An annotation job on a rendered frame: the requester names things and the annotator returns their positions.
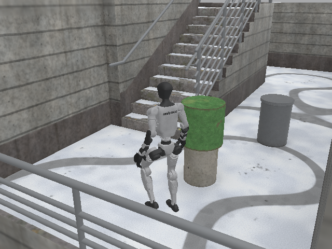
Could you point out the right robot forearm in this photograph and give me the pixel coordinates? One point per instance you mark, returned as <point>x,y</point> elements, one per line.
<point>183,134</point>

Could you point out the robot right upper arm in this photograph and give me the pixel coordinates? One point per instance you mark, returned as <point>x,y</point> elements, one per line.
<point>182,115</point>

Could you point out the right robot hand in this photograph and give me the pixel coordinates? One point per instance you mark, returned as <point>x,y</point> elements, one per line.
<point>182,142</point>

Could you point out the left robot forearm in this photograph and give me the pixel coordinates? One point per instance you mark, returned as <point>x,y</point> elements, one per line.
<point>146,144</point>

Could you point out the robot left upper arm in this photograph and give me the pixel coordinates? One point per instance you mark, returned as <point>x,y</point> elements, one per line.
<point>151,113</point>

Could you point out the robot left thigh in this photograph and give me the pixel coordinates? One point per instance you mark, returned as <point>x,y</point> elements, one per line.
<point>151,155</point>

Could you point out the humanoid robot head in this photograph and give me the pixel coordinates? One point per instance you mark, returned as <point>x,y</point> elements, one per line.
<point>164,92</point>

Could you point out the left robot hand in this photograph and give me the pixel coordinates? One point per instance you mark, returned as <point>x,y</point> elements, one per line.
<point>138,159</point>

